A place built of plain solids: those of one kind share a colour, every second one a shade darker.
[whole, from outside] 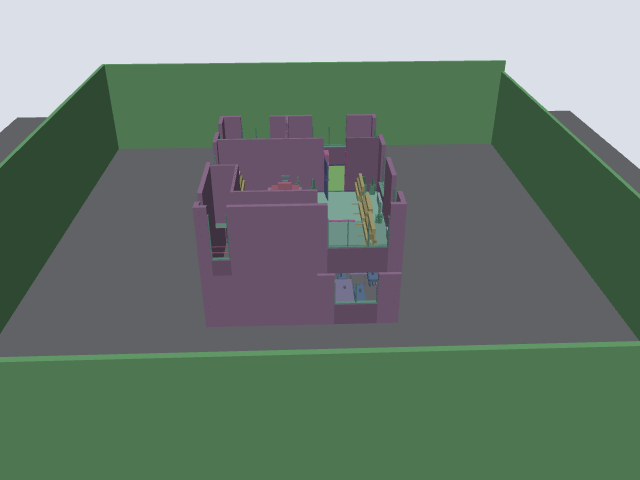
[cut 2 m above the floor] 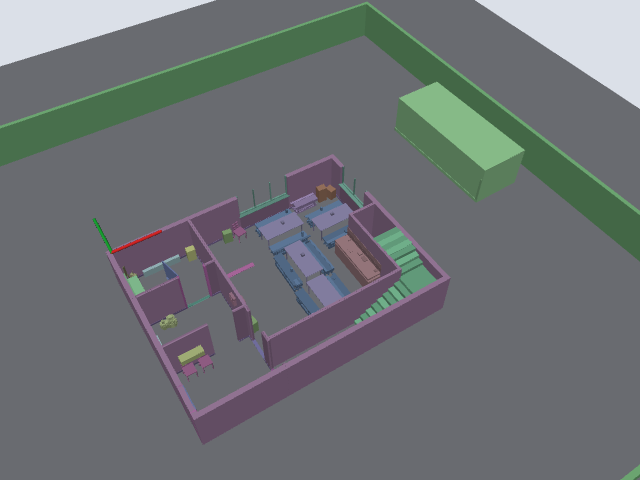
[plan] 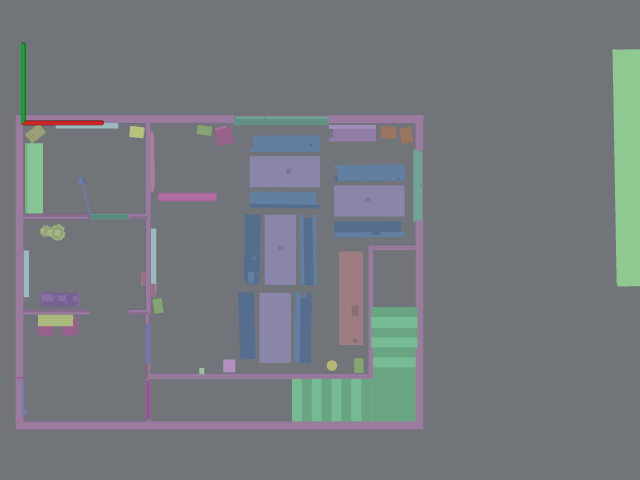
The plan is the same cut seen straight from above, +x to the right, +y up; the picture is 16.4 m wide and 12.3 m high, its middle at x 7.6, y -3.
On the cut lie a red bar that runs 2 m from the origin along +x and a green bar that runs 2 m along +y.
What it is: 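The office and mess block of a small works, two storeys; below the hands' lockers and wash room and the mess room; above, up a stair of two flights round a corner between walls, the drawing office and two small rooms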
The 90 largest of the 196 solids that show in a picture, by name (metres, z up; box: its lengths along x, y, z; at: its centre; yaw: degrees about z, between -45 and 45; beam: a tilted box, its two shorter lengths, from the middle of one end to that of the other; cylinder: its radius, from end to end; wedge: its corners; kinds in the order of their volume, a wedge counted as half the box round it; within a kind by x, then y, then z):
{
 "yard_bound_1": {"box": [0.2, 26.49, 5.85], "at": [-10.11, -3.23, 2.88]},
 "yard_bound_2": {"box": [29.18, 0.2, 5.85], "at": [4.37, -16.37, 2.88]},
 "yard_bound_3": {"box": [29.18, 0.2, 5.15], "at": [4.37, 9.91, 2.52]},
 "yard_bound_4": {"box": [0.2, 26.49, 5.85], "at": [18.86, -3.23, 2.88]},
 "beyond_container_1": {"box": [0.08, 6.06, 0.23], "at": [15.19, -1.14, 0.06], "yaw": 1.0},
 "beyond_container_2": {"box": [2.32, 5.99, 2.59], "at": [16.37, -1.14, 1.24], "yaw": 1.0},
 "beyond_container_3": {"box": [2.4, 6.06, 2.65], "at": [16.37, -1.14, 1.27], "yaw": 1.0},
 "wall_1": {"box": [0.2, 1.06, 3.05], "at": [-0.1, -7.33, 4.08]},
 "wall_2": {"box": [0.2, 3.0, 2.5], "at": [-0.1, -6.35, 1.2]},
 "wall_3": {"box": [0.2, 0.91, 3.05], "at": [-0.1, -4.85, 4.08]},
 "wall_4": {"box": [0.2, 1.31, 3.05], "at": [-0.1, -3.75, 4.08]},
 "wall_5": {"box": [0.2, 2.45, 2.5], "at": [-0.1, -3.62, 1.2]},
 "wall_6": {"box": [0.2, 1.81, 1.35], "at": [-0.1, -2.2, 3.23]},
 "wall_7": {"box": [0.2, 2.6, 2.5], "at": [-0.1, -1.1, 1.2]},
 "wall_8": {"box": [0.2, 1.51, 3.05], "at": [-0.1, -0.55, 4.08]},
 "wall_9": {"box": [0.61, 0.2, 3.05], "at": [0.1, 0.1, 4.08]},
 "wall_10": {"box": [1.21, 0.2, 3.05], "at": [0.4, -7.75, 4.08]},
 "wall_11": {"box": [1.66, 0.06, 2.5], "at": [0.83, -2.43, 1.2]},
 "wall_12": {"box": [1.66, 0.06, 2.5], "at": [0.83, -2.37, 1.2]},
 "wall_13": {"box": [1.7, 0.06, 2.5], "at": [0.85, -4.88, 1.2]},
 "wall_14": {"box": [1.7, 0.06, 2.5], "at": [0.85, -4.82, 1.2]},
 "wall_15": {"box": [3.4, 0.2, 2.5], "at": [1.5, -7.75, 1.2]},
 "wall_16": {"box": [3.4, 0.2, 2.5], "at": [1.5, 0.1, 1.2]},
 "wall_17": {"box": [1.01, 0.2, 3.05], "at": [2.7, -7.75, 4.08]},
 "wall_18": {"box": [0.06, 2.45, 2.5], "at": [3.17, -3.62, 1.2]},
 "wall_19": {"box": [0.06, 2.4, 2.5], "at": [3.17, -1.2, 1.2]},
 "wall_20": {"box": [0.06, 3.31, 3.05], "at": [3.23, -6.0, 4.08]},
 "wall_21": {"box": [0.06, 2.57, 2.5], "at": [3.23, -3.62, 1.2]},
 "wall_22": {"box": [0.06, 1.82, 3.05], "at": [3.23, -3.55, 4.08]},
 "wall_23": {"box": [0.06, 2.46, 2.5], "at": [3.23, -1.23, 1.2]},
 "wall_24": {"box": [0.06, 1.56, 3.05], "at": [3.23, -0.78, 4.08]},
 "wall_25": {"box": [0.36, 0.2, 3.05], "at": [3.38, -7.75, 4.08]},
 "wall_26": {"box": [0.96, 0.2, 3.05], "at": [3.67, 0.1, 4.08]},
 "wall_27": {"box": [2.21, 0.2, 2.5], "at": [4.3, 0.1, 1.2]},
 "wall_28": {"box": [5.7, 0.06, 2.5], "at": [6.05, -6.47, 1.2]},
 "wall_29": {"box": [5.76, 0.06, 2.85], "at": [6.08, -6.53, 1.38]},
 "wall_30": {"box": [0.06, 1.15, 3.05], "at": [6.28, -7.08, 4.08]},
 "wall_31": {"box": [2.41, 0.2, 0.95], "at": [6.6, 0.1, 0.42]},
 "wall_32": {"box": [1.96, 0.2, 3.05], "at": [6.62, 0.1, 4.08]},
 "wall_33": {"box": [7.05, 0.2, 2.85], "at": [6.72, -7.75, 1.38]},
 "wall_34": {"box": [2.71, 0.06, 3.05], "at": [7.54, -6.47, 4.08]},
 "wall_35": {"box": [2.76, 0.2, 3.05], "at": [7.62, -7.75, 4.08]},
 "wall_36": {"box": [0.06, 3.36, 2.5], "at": [8.87, -4.82, 1.2]},
 "wall_37": {"box": [0.06, 3.36, 3.05], "at": [8.87, -4.82, 4.08]},
 "wall_38": {"box": [0.06, 3.36, 2.85], "at": [8.93, -4.88, 1.38]},
 "wall_39": {"box": [0.06, 3.36, 3.05], "at": [8.93, -4.88, 4.08]},
 "wall_40": {"box": [2.46, 0.2, 2.5], "at": [9.03, 0.1, 1.2]},
 "wall_41": {"box": [1.21, 0.06, 2.5], "at": [9.45, -3.17, 1.2]},
 "wall_42": {"box": [1.15, 0.06, 2.85], "at": [9.47, -3.23, 1.38]},
 "wall_43": {"box": [1.16, 0.2, 3.05], "at": [9.68, 0.1, 4.08]},
 "wall_44": {"box": [0.51, 0.2, 3.05], "at": [10.0, -7.75, 4.08]},
 "wall_45": {"box": [0.2, 0.51, 3.05], "at": [10.15, -7.6, 4.08]},
 "wall_46": {"box": [0.2, 0.76, 0.7], "at": [10.15, -6.97, 2.9]},
 "wall_47": {"box": [0.2, 4.65, 2.85], "at": [10.15, -5.53, 1.38]},
 "wall_48": {"box": [0.2, 3.41, 3.05], "at": [10.15, -4.9, 4.08]},
 "wall_49": {"box": [0.2, 0.41, 3.05], "at": [10.15, -3.0, 4.08]},
 "wall_50": {"box": [0.2, 0.71, 2.5], "at": [10.15, -2.85, 1.2]},
 "wall_51": {"box": [0.2, 1.81, 1.05], "at": [10.15, -1.6, 0.47]},
 "wall_52": {"box": [0.2, 2.41, 1.15], "at": [10.15, -1.6, 3.12]},
 "wall_53": {"box": [0.2, 0.91, 2.5], "at": [10.15, -0.25, 1.2]},
 "wall_54": {"box": [0.2, 0.61, 3.05], "at": [10.15, -0.1, 4.08]},
 "raised_floor_drawing_1": {"box": [3.18, 7.78, 0.25], "at": [4.72, -3.83, 2.67]},
 "raised_floor_drawing_2": {"box": [2.78, 6.63, 0.25], "at": [7.58, -3.25, 2.67]},
 "stair_1": {"box": [0.28, 1.19, 0.38], "at": [7.27, -7.11, 0.14]},
 "stair_2": {"box": [0.28, 1.19, 0.54], "at": [7.53, -7.11, 0.22]},
 "stair_3": {"box": [0.28, 1.19, 0.71], "at": [7.78, -7.11, 0.3]},
 "stair_4": {"box": [0.28, 1.19, 0.87], "at": [8.03, -7.11, 0.39]},
 "stair_5": {"box": [0.28, 1.19, 1.04], "at": [8.28, -7.11, 0.47]},
 "stair_6": {"box": [0.28, 1.19, 1.2], "at": [8.54, -7.11, 0.55]},
 "stair_7": {"box": [0.28, 1.19, 1.37], "at": [8.79, -7.11, 0.63]},
 "stair_8": {"box": [1.19, 1.19, 1.53], "at": [9.5, -7.11, 0.72]},
 "stair_9": {"box": [1.19, 0.28, 1.7], "at": [9.5, -6.38, 0.8]},
 "stair_10": {"box": [1.19, 0.28, 1.86], "at": [9.5, -6.12, 0.88]},
 "stair_11": {"box": [1.19, 0.28, 2.03], "at": [9.5, -5.87, 0.96]},
 "stair_12": {"box": [1.19, 0.28, 2.19], "at": [9.5, -5.62, 1.05]},
 "stair_13": {"box": [1.19, 0.28, 2.36], "at": [9.5, -5.36, 1.13]},
 "stair_14": {"box": [1.19, 0.28, 2.52], "at": [9.5, -5.11, 1.21]},
 "stair_15": {"box": [1.19, 0.28, 2.69], "at": [9.5, -4.86, 1.29]},
 "raised_floor_manager_1": {"box": [3.33, 4.53, 0.25], "at": [1.6, -2.2, 2.67]},
 "kitchenette_1": {"box": [0.62, 2.37, 0.1], "at": [8.39, -4.49, 0.93]},
 "kitchenette_2": {"box": [0.6, 2.4, 0.68], "at": [8.41, -4.49, 0.44]},
 "wash_trough_1": {"box": [0.46, 1.8, 0.22], "at": [0.27, -1.42, 0.73]},
 "radiator_1": {"box": [1.6, 0.14, 0.38], "at": [1.63, -0.07, 0.14]},
 "radiator_2": {"box": [0.14, 1.6, 0.38], "at": [3.33, -3.5, 0.14]},
 "desk_load_lived_1": {"box": [0.72, 1.3, 0.12], "at": [4.52, -4.5, 3.59]},
 "water_cooler_1": {"box": [0.31, 0.33, 1.03], "at": [5.28, -6.22, 0.47]},
 "bench_things_1": {"box": [0.41, 1.72, 0.15], "at": [7.3, -3.3, 0.36], "yaw": 0.8},
 "crate_stack_1": {"box": [0.4, 0.3, 0.82], "at": [9.36, -0.25, 0.36], "yaw": -2.1},
 "door_leaf_1": {"box": [0.044, 0.99, 2.14], "at": [1.59, -1.86, 1.02], "yaw": 13.2},
 "lean_table_1": {"box": [0.08, 1.52, 0.74], "at": [3.3, -1.0, 0.32]}
}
